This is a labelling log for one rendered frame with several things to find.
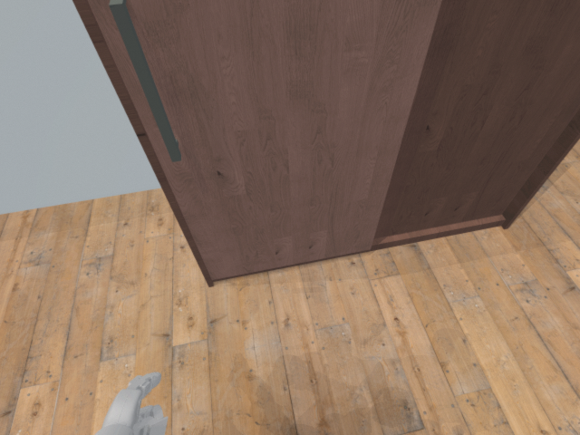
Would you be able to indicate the wardrobe door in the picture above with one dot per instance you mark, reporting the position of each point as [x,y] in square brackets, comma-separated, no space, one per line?
[289,116]
[500,83]

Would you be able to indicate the handle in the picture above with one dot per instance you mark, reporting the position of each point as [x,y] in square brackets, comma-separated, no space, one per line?
[123,21]

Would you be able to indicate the left robot hand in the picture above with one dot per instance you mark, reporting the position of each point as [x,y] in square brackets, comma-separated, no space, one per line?
[126,410]

